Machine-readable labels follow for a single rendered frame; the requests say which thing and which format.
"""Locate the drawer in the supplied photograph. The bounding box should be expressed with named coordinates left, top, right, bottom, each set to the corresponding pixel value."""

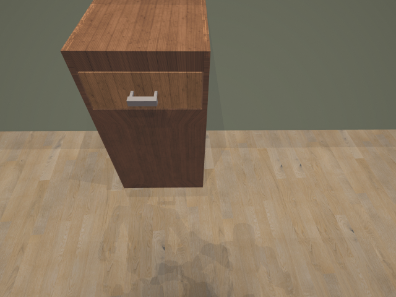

left=78, top=71, right=202, bottom=109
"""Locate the handle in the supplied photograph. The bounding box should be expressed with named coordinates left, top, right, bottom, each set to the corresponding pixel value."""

left=127, top=91, right=158, bottom=106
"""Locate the cabinet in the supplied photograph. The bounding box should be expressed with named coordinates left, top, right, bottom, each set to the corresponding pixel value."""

left=61, top=0, right=210, bottom=188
